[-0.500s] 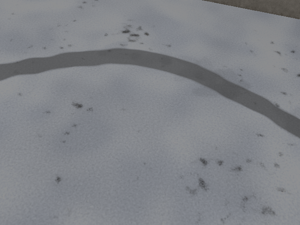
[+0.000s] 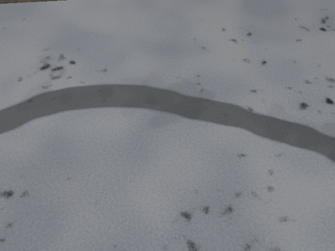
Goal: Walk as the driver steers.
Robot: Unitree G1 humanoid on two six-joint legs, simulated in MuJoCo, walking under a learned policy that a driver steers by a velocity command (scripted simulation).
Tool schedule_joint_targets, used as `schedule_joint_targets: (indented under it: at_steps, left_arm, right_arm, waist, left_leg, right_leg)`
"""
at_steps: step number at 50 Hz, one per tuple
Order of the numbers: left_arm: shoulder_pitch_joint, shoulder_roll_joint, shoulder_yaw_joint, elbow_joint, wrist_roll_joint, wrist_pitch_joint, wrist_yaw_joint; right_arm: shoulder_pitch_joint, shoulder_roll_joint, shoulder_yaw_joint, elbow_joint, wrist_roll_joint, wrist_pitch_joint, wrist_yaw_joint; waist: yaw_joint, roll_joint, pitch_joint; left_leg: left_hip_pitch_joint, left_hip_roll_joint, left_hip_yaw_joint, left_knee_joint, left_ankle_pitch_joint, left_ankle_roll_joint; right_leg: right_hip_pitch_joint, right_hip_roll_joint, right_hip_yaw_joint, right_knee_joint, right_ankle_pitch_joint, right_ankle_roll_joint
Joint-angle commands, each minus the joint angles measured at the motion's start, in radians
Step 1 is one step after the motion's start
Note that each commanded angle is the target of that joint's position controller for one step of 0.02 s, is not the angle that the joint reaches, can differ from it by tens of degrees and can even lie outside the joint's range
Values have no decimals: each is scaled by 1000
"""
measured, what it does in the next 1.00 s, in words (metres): walks ahead, turning right: left foot, then right foot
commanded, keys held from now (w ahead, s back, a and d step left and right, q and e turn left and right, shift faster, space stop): w+e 0.02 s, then e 0.92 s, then no key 0.06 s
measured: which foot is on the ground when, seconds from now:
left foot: up 0.00-0.38, down 0.40-0.86, up 0.88-1.00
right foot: down 0.00-0.40, up 0.42-0.84, down 0.86-1.00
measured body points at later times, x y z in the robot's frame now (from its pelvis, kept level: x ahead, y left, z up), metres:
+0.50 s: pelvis +0.20 +0.02 +0.00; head +0.24 +0.01 +0.45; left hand +0.39 +0.26 -0.11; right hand +0.34 -0.27 -0.08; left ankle +0.32 +0.09 -0.73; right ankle +0.09 -0.06 -0.64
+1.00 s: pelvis +0.18 -0.02 +0.02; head +0.19 -0.07 +0.46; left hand +0.46 +0.13 -0.06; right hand +0.14 -0.34 -0.10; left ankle +0.28 +0.10 -0.64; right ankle +0.14 -0.10 -0.73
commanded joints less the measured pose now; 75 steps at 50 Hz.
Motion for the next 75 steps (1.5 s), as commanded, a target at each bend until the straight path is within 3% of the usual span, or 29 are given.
schedule_joint_targets:
  at_steps: [1, 4, 8, 11, 15, 18, 19, 20, 21, 22, 24, 27, 29, 36, 41, 42, 43, 44, 45, 46, 48, 50, 57, 65, 67, 68, 69, 71, 75]
  left_arm:
    - [5, 108, 27, -78, -2, -28, 5]
    - [22, 136, 35, -50, -6, -22, 17]
    - [152, 151, 39, 3, -12, 0, 51]
    - [223, 123, 31, 41, -28, 32, 77]
    - [189, 155, 47, 13, -24, 57, 99]
    - [111, 119, 34, -16, -19, 49, 96]
    - [62, 108, 29, -39, -15, 38, 88]
    - [95, 42, 9, -55, 3, 30, 78]
    - [251, 51, 7, -60, -14, 30, 75]
    - [341, 162, 24, -19, -18, 39, 64]
    - [179, 212, 43, -12, -21, 82, 77]
    - [146, 131, 21, -43, -15, 110, 78]
    - [129, 94, 8, -60, -18, 102, 80]
    - [45, 123, 6, -83, -10, 91, 65]
    - [63, 125, 15, -88, -4, 98, 40]
    - [97, 139, 22, -71, -1, 98, 40]
    - [136, 188, 38, -72, -2, 96, 41]
    - [115, 332, 68, -100, 4, 97, 51]
    - [117, 294, 58, -115, 44, 76, 42]
    - [67, 261, 45, -108, 45, 56, 37]
    - [-23, 192, 22, -111, -1, 51, 48]
    - [-29, 162, 4, -114, 6, 58, 64]
    - [-2, 159, -11, -78, 25, 60, 77]
    - [-41, 146, -30, -27, 5, 82, 61]
    - [1, 127, -34, -13, -2, 73, 56]
    - [32, 104, -39, -7, 19, 56, 49]
    - [31, 106, -33, -6, 24, 44, 44]
    - [-35, 121, -27, 10, 38, 40, 46]
    - [-87, 124, -9, -6, 0, 31, 47]
  right_arm:
    - [8, -119, -37, -98, -19, -6, -1]
    - [-37, -97, -40, -117, -44, 33, -23]
    - [-184, -72, -23, -169, -35, 59, -42]
    - [-293, -55, -15, -207, -11, 52, -9]
    - [-363, -90, -20, -214, -27, 26, 26]
    - [-257, -116, -32, -200, -13, 12, 19]
    - [-154, -139, -39, -172, -22, 5, 9]
    - [-68, -181, -43, -163, -40, 11, -2]
    - [-44, -173, -31, -165, -71, 26, -2]
    - [-85, -140, -29, -174, -23, 42, 1]
    - [-162, -49, 1, -208, -13, 71, -1]
    - [-206, -93, 0, -198, -29, 88, -5]
    - [-183, -103, -4, -176, -30, 90, -7]
    - [-175, -174, -36, -165, -29, 111, -12]
    - [-136, -190, -37, -136, 10, 125, 2]
    - [-94, -176, -35, -121, 16, 127, 4]
    - [-52, -141, -30, -108, 9, 131, 6]
    - [-76, -108, -17, -174, -35, 129, 9]
    - [-203, -155, -35, -190, -29, 127, 2]
    - [-205, -165, -42, -195, -7, 131, -4]
    - [-152, -159, -46, -156, -14, 138, -25]
    - [-116, -142, -43, -143, -16, 139, -27]
    - [-150, -126, -23, -160, 2, 135, -13]
    - [-98, -92, -5, -133, 4, 122, 16]
    - [-28, -110, -2, -105, -13, 117, 23]
    - [-30, -168, -9, -116, -32, 121, 16]
    - [-91, -168, -10, -119, -31, 118, 18]
    - [-117, -100, 12, -119, -30, 103, 14]
    - [-14, -203, -15, -88, -11, 95, -10]
  waist:
    - [-26, -5, -118]
    - [-39, -23, -112]
    - [15, -64, -121]
    - [53, -115, -134]
    - [70, -106, -154]
    - [-1, -161, -140]
    - [-48, -142, -178]
    - [-46, 39, -304]
    - [28, 274, -397]
    - [59, 236, -419]
    - [18, 49, -217]
    - [36, 67, -94]
    - [24, 105, -112]
    - [2, 156, -162]
    - [35, 167, -144]
    - [37, 139, -143]
    - [30, -6, -134]
    - [6, -350, -104]
    - [97, -247, -134]
    - [54, -179, -115]
    - [8, -148, -85]
    - [-6, -148, -124]
    - [32, -168, -129]
    - [15, -120, -131]
    - [4, -76, -162]
    - [41, 69, -182]
    - [62, 174, -133]
    - [30, 134, -116]
    - [-28, 189, 69]
  left_leg:
    - [-239, 69, -59, -105, 115, -23]
    - [-159, 53, -20, -219, 169, -85]
    - [-252, -10, -35, -405, 279, -103]
    - [-253, -72, -39, -582, 354, -81]
    - [-149, -106, -51, -703, 406, -52]
    - [-1, -84, -71, -846, 371, -15]
    - [167, -30, -86, -941, 535, 19]
    - [454, 182, -254, -863, 948, 109]
    - [654, 415, -573, -842, 1250, 313]
    - [597, 485, -637, -852, 1017, 355]
    - [387, 304, -370, -888, 712, 253]
    - [136, 189, -191, -997, 521, 213]
    - [176, 173, -132, -1012, 532, 220]
    - [174, 241, -49, -1011, 434, 234]
    - [208, 249, -5, -921, 373, 164]
    - [162, 223, 27, -864, 343, 112]
    - [17, 162, 113, -694, 195, 16]
    - [-271, -9, 198, -445, -178, -96]
    - [-275, -30, 18, -209, -242, -95]
    - [-276, -17, -14, -145, -159, -70]
    - [-278, -9, -13, -131, -19, -70]
    - [-216, -30, 9, -67, 47, -96]
    - [-131, -8, -1, -346, 68, -92]
    - [132, -29, 43, -759, 72, -41]
    - [303, 23, 1, -941, 310, 2]
    - [386, 146, -104, -898, 560, 54]
    - [263, 221, -185, -926, 525, 158]
    - [208, 161, -157, -982, 215, 125]
    - [175, 241, -324, -1137, -313, 172]
  right_leg:
    - [267, -267, 435, -304, 172, -176]
    - [133, -233, 307, -263, 546, -151]
    - [203, -204, 307, -181, 641, -84]
    - [284, -158, 349, -139, 539, -1]
    - [317, -160, 412, -90, 468, 27]
    - [301, -145, 474, -9, 463, 27]
    - [261, -101, 448, 117, 421, 44]
    - [95, -14, 335, 399, -65, 85]
    - [-134, 118, 301, 607, -625, 125]
    - [-175, 7, 268, 762, -567, 153]
    - [-219, -54, 178, 814, -409, 198]
    - [-127, -83, 91, 754, -284, 200]
    - [-133, -98, 59, 650, -250, 202]
    - [-3, -169, 2, 382, -196, 193]
    - [136, -128, -74, -8, -111, 103]
    - [219, -104, -74, -98, -45, 74]
    - [346, -202, 92, -182, 86, 10]
    - [390, -471, 467, -205, 330, -171]
    - [291, -503, 514, -234, 336, -256]
    - [251, -458, 423, -244, 278, -215]
    - [248, -365, 317, -223, 241, -114]
    - [243, -330, 267, -204, 351, -105]
    - [319, -317, 293, -193, 292, -110]
    - [265, -297, 350, -162, 297, -108]
    - [213, -247, 316, -130, 206, -27]
    - [124, -170, 222, -32, 77, 31]
    - [112, -101, 134, -82, -111, 85]
    - [196, -106, 112, -88, -79, 124]
    - [-17, -82, 2, 118, -232, 118]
